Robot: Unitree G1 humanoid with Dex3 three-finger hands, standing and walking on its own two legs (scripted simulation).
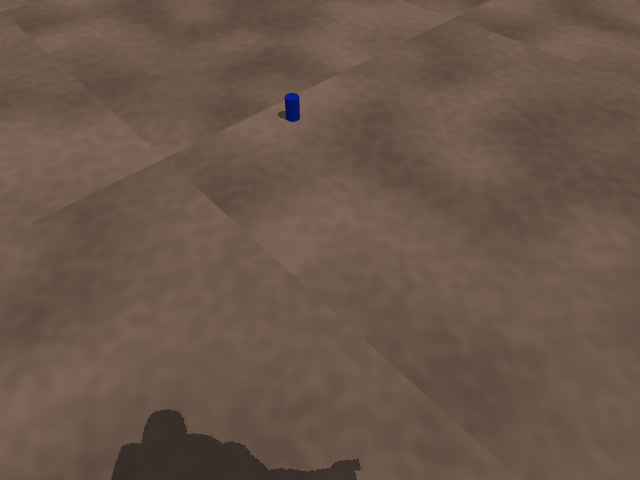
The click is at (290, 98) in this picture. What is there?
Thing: squat round
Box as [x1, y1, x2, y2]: [285, 93, 299, 121]
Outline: 289,93 285,95 286,118 290,121 294,121 299,118 298,95 295,93
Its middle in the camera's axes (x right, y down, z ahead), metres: -0.15 -0.73 +2.15
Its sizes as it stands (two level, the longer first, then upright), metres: 0.077 0.077 0.128
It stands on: the floor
